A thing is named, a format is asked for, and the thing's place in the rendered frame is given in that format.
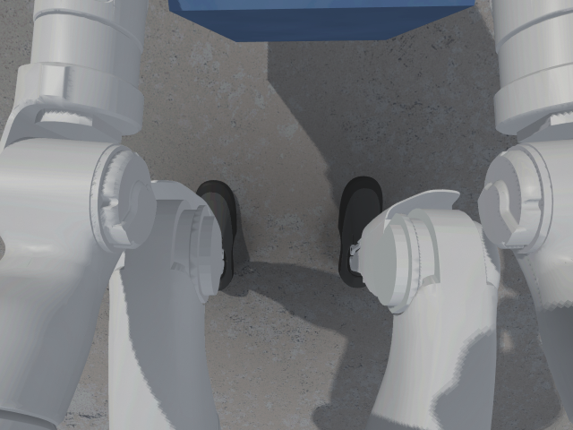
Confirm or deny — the right robot upper arm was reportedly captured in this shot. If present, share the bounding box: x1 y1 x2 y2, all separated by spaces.
478 139 573 424

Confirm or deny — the left robot upper arm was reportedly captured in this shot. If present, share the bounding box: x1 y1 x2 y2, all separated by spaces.
0 137 157 430

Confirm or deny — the robot right thigh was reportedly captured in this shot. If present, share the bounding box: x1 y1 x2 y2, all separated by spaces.
364 209 499 430

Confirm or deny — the right robot forearm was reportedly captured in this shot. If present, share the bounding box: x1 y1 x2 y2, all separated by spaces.
490 0 573 143

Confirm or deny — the carton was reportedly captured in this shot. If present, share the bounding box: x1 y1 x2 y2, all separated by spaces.
168 0 475 42

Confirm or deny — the robot right foot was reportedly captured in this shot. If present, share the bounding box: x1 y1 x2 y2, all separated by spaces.
338 176 382 288

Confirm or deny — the left robot forearm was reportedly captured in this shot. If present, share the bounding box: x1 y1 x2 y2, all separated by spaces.
0 0 149 154

